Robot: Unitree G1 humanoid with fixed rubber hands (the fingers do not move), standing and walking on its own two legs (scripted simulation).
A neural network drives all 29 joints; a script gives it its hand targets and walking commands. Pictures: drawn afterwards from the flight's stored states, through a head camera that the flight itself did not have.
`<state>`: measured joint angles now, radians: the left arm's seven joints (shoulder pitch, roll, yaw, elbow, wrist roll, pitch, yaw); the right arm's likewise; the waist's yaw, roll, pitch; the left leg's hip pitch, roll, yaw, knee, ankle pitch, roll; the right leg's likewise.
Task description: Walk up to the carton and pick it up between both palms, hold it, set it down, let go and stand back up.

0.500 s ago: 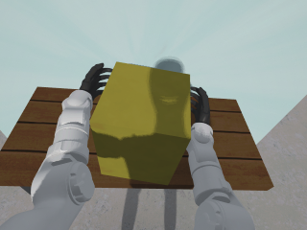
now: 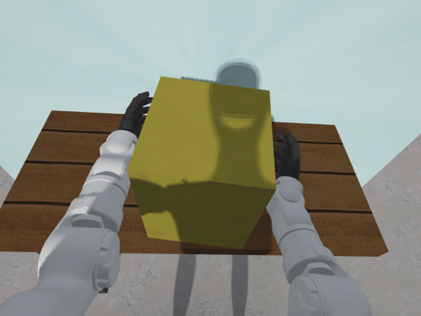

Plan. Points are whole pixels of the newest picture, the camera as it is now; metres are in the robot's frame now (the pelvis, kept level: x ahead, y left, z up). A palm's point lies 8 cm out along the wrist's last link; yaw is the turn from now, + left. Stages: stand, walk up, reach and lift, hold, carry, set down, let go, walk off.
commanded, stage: set down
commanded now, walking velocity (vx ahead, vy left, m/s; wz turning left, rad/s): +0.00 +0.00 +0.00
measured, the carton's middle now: (204, 169) +0.40 +0.00 +0.05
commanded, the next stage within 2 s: none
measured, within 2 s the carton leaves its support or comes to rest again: neither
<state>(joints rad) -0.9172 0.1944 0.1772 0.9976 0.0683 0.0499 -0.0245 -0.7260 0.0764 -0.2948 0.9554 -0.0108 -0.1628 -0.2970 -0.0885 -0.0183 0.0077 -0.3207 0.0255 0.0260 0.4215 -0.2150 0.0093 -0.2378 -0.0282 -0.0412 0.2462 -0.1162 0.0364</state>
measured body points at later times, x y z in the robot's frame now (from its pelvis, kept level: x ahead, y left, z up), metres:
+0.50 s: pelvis -0.04 -0.01 +0.00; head -0.02 +0.02 +0.45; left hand +0.39 +0.16 +0.07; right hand +0.32 -0.19 +0.07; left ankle -0.01 +0.10 -0.75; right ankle -0.01 -0.16 -0.75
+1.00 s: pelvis -0.05 -0.01 +0.00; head -0.04 +0.01 +0.45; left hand +0.34 +0.18 +0.07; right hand +0.28 -0.19 +0.07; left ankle -0.01 +0.10 -0.75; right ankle -0.01 -0.16 -0.75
